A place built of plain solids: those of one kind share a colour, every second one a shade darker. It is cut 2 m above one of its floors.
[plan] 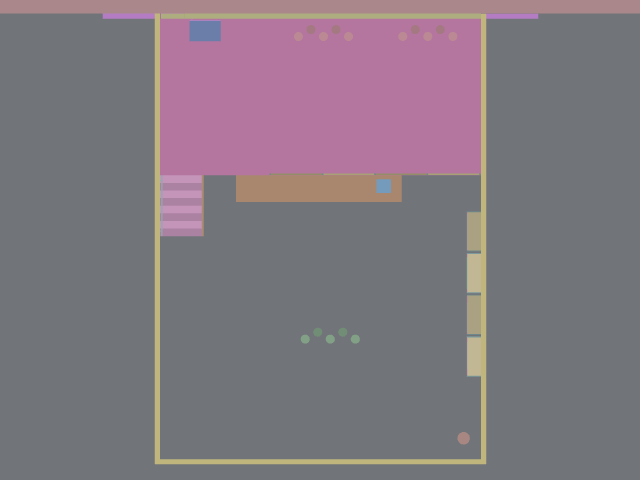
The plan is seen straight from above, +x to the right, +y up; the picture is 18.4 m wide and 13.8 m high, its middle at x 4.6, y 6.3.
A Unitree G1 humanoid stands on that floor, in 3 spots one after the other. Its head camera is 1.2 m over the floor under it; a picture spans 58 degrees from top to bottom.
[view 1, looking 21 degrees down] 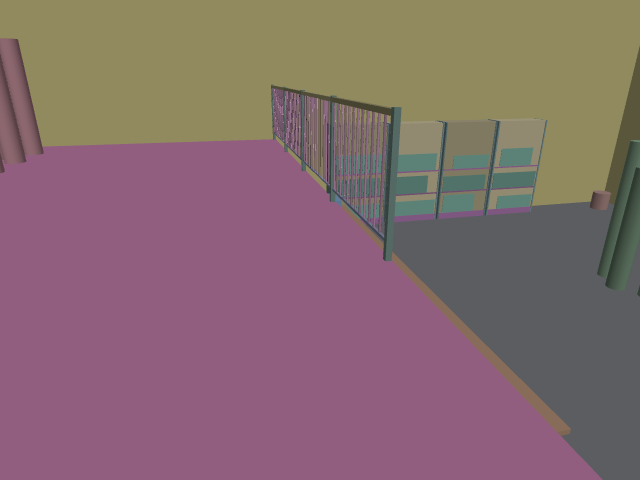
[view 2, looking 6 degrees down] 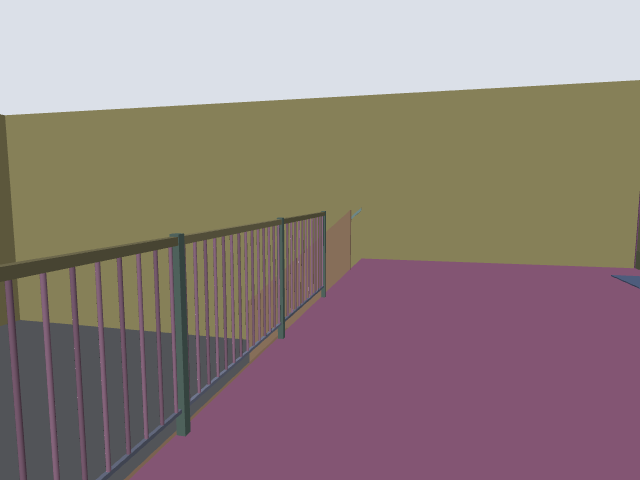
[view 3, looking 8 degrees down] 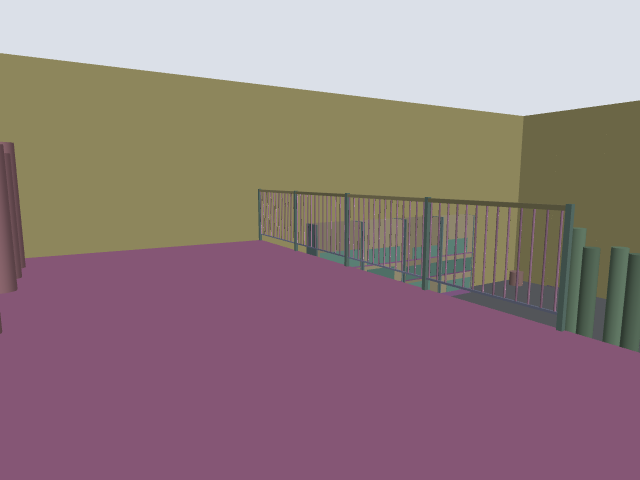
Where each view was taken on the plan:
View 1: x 0.60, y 9.26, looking -13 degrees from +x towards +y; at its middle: upper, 3.35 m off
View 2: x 8.03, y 9.36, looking -166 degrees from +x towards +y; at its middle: upper_guard_bar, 4.85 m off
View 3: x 1.30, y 11.56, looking -31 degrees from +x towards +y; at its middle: shelves_body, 8.87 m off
